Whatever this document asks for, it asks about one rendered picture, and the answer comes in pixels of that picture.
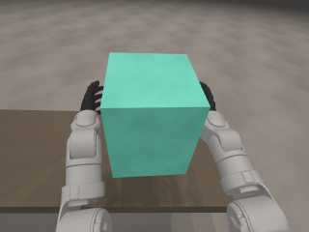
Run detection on left robot upper arm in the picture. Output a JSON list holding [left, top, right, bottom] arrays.
[[56, 207, 113, 232]]

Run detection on robot left hand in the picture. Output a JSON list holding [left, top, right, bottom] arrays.
[[80, 80, 104, 115]]

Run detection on robot right forearm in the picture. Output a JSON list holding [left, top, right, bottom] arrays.
[[200, 110, 290, 230]]

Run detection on carton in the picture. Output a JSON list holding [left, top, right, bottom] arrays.
[[100, 52, 211, 178]]

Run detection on robot left forearm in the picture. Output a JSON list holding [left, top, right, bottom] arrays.
[[55, 109, 105, 232]]

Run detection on table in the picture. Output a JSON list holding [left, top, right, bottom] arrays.
[[0, 109, 250, 214]]

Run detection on robot right hand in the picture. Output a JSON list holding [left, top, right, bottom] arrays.
[[200, 81, 216, 111]]

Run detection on right robot upper arm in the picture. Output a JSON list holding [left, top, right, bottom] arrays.
[[226, 195, 290, 232]]

